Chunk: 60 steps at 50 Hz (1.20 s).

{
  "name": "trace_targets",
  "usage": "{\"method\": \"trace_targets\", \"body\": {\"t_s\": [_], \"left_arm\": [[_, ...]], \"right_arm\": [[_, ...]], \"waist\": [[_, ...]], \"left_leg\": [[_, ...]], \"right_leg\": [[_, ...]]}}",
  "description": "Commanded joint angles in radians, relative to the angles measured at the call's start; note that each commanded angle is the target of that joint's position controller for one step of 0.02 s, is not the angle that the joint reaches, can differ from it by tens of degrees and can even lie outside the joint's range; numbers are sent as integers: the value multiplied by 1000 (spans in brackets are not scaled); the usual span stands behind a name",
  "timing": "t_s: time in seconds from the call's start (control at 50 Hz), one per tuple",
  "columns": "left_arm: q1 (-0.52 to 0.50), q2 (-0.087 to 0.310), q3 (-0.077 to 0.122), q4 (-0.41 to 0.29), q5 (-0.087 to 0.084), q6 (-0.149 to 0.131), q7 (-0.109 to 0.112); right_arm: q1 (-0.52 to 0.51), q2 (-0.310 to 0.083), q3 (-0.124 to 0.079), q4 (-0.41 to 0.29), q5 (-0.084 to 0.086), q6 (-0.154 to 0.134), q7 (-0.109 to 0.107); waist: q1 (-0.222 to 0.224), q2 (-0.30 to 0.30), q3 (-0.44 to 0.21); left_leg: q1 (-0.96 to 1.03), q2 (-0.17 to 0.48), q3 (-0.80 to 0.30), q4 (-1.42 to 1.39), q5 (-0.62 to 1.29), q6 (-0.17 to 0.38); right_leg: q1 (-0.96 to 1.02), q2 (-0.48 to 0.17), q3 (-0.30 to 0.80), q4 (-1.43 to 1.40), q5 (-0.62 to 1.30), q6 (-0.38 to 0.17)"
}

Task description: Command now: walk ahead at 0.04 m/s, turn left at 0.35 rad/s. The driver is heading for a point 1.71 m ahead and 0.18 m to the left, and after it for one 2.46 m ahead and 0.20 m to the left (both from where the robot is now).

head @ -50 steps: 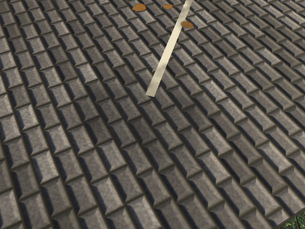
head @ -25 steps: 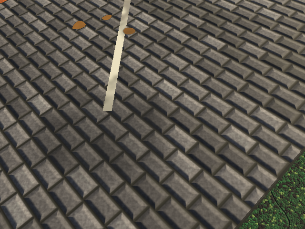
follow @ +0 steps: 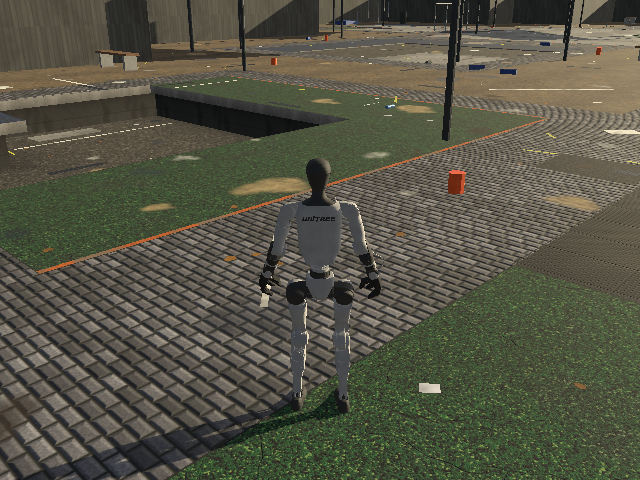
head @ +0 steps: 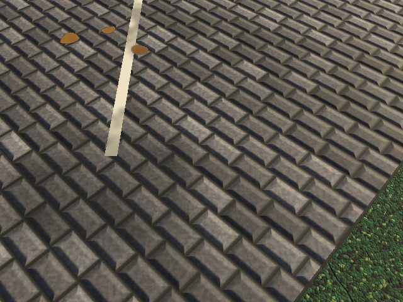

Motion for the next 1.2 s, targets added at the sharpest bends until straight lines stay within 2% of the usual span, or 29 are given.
{"method": "trace_targets", "body": {"t_s": [0.02,0.06,0.08,0.1,0.12,0.16,0.3,0.36,0.4,0.44,0.46,0.48,0.5,0.52,0.56,0.6,0.66,0.74,0.86,0.92,0.96,1.0,1.02,1.04,1.06,1.08,1.1,1.14,1.2], "left_arm": [[27,87,36,-55,-6,-22,-1],[62,101,44,-46,-9,-33,-9],[112,132,53,-34,-11,-38,-8],[178,177,63,-22,-11,-48,-9],[165,188,64,-24,4,-63,-10],[106,139,49,-48,-11,-82,2],[153,188,61,-29,-19,-93,-14],[175,218,73,-18,-35,-90,-28],[170,227,77,-13,-46,-84,-34],[180,194,62,-6,-46,-82,-36],[195,146,38,-11,-21,-89,-38],[241,20,-3,-74,1,-107,-44],[158,122,16,-61,-49,-129,-46],[100,164,30,-82,-79,-137,-49],[99,157,31,-62,-49,-134,-39],[163,136,33,-30,-46,-105,-45],[156,97,27,-21,-48,-76,-45],[74,69,17,-51,-40,-87,-58],[-107,26,-11,-136,-39,-94,-103],[-110,49,-1,-173,-41,-92,-124],[5,94,22,-163,-44,-81,-124],[294,205,75,-113,-39,-71,-95],[315,291,91,-106,-39,-70,-81],[320,240,76,-126,-34,-79,-76],[284,189,63,-126,-27,-86,-71],[217,154,52,-137,-30,-91,-72],[150,127,43,-152,-32,-92,-74],[88,109,34,-179,-19,-92,-68],[89,153,46,-174,-27,-91,-50]], "right_arm": [[-46,-186,-44,-77,10,5,-20],[-80,-158,-38,-104,20,15,-25],[-105,-133,-31,-125,23,12,-23],[-133,-114,-25,-145,30,3,-20],[-147,-136,-32,-163,22,-10,-13],[-88,-157,-45,-139,20,-16,3],[-173,-67,-8,-200,11,-23,55],[-177,-89,-7,-221,13,-17,62],[-140,-109,-16,-224,16,-12,63],[69,-162,-56,-166,15,-10,55],[262,-222,-88,-116,23,-7,38],[314,-351,-102,-111,14,-13,25],[302,-271,-75,-136,9,-35,31],[243,-230,-61,-133,-4,-51,33],[122,-144,-36,-141,-10,-66,34],[67,-106,-27,-144,-27,-81,33],[90,-111,-33,-119,-34,-105,27],[102,-115,-30,-103,-32,-107,8],[214,-148,-38,-55,-15,-76,-16],[220,-182,-47,-63,-15,-42,-34],[201,-209,-54,-81,-17,-21,-49],[147,-211,-49,-109,-15,-26,-50],[259,-47,-1,-154,-45,-57,-22],[199,-93,1,-172,-11,-108,1],[88,-152,-15,-212,28,-138,17],[64,-146,-9,-228,28,-151,18],[64,-140,-13,-219,3,-151,13],[111,-148,-23,-217,-21,-126,12],[81,-102,-6,-242,-32,-97,6]], "waist": [[26,155,-122],[51,65,-106],[69,-46,-75],[98,-173,-41],[86,-188,5],[42,-74,18],[94,-77,17],[92,-97,22],[56,-102,26],[-57,-39,-85],[-145,47,-191],[-86,359,-301],[-141,177,-324],[-125,163,-198],[-53,101,-89],[3,139,-65],[10,72,-25],[-7,63,7],[-76,36,59],[-41,80,2],[38,131,-81],[205,65,-230],[95,-203,-315],[133,-134,-440],[152,-63,-292],[98,32,-188],[48,86,-110],[-10,41,-75],[-17,10,-39]], "left_leg": [[31,196,-313,-127,179,160],[-115,119,-247,-69,-163,118],[-274,41,-141,49,-318,72],[-437,-28,-23,242,-325,40],[-531,39,-14,430,-315,30],[-558,107,-39,547,-204,17],[-394,148,105,303,38,-45],[-282,123,162,201,25,-19],[-209,97,193,153,4,21],[134,15,223,70,35,83],[413,72,87,48,14,130],[615,389,-533,-149,-250,314],[568,453,-687,-281,-345,334],[474,437,-533,-278,-288,293],[256,351,-290,-282,-108,223],[144,297,-138,-338,33,189],[128,272,20,-372,263,176],[140,233,173,-403,376,128],[338,282,258,-369,577,86],[435,302,296,-215,1000,73],[444,310,304,-12,1254,69],[177,250,308,435,981,46],[-328,41,246,833,-112,-24],[-494,-27,5,1005,-325,-20],[-577,45,-44,955,-229,9],[-551,90,-33,845,-155,21],[-499,118,-13,743,-127,12],[-385,146,-4,660,-94,-21],[-328,149,55,460,-23,-83]], "right_leg": [[23,11,-15,7,-26,-4],[114,-43,29,-82,-171,-50],[201,-132,150,-176,-298,-109],[281,-303,381,-311,-389,-194],[273,-431,498,-344,-322,-252],[272,-396,376,-343,-230,-224],[197,-282,-36,-380,81,-156],[161,-302,-94,-352,68,-146],[151,-331,-121,-294,144,-131],[48,-284,-223,0,483,-81],[-129,-234,-263,280,396,-31],[-485,-65,-220,673,-281,41],[-559,-60,-10,809,-292,26],[-627,-110,-10,831,-211,-5],[-540,-192,-10,718,-41,-30],[-427,-215,9,662,61,-32],[-460,-182,43,586,162,-15],[-458,-132,20,324,379,-2],[-511,-101,-87,96,385,-40],[-446,-30,-174,85,248,-81],[-292,27,-205,109,140,-126],[190,0,-67,-12,176,-212],[604,-278,451,-1,86,-402],[696,-370,786,-162,-25,-489],[600,-337,635,-209,9,-419],[442,-296,510,-219,86,-376],[294,-248,420,-238,197,-347],[123,-199,332,-281,317,-340],[-54,-154,219,-304,408,-323]]}}
Velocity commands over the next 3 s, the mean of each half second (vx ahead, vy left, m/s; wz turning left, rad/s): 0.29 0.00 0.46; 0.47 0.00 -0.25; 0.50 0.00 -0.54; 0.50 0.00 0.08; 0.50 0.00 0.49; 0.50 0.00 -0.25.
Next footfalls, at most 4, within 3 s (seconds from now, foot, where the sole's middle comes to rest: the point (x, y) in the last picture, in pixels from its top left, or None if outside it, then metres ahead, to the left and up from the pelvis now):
0.46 left None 0.19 0.21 -0.77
1.00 right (170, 279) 0.55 0.12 -0.77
1.44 left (115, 207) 0.83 0.33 -0.77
1.90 right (194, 171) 0.99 0.04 -0.77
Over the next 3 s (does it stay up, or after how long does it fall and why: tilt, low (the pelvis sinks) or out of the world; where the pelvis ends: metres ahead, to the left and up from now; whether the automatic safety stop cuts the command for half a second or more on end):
stays up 1.47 0.21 -0.02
